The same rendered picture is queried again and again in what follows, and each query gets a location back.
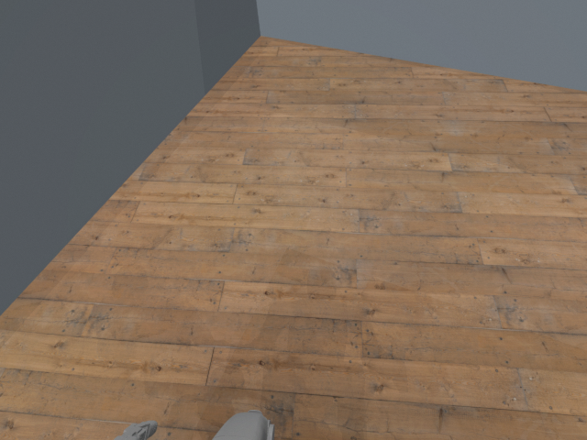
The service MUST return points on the robot left thigh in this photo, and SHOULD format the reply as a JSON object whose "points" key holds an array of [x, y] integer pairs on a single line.
{"points": [[246, 426]]}

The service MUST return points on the robot left hand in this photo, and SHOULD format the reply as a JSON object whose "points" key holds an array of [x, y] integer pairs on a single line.
{"points": [[141, 431]]}

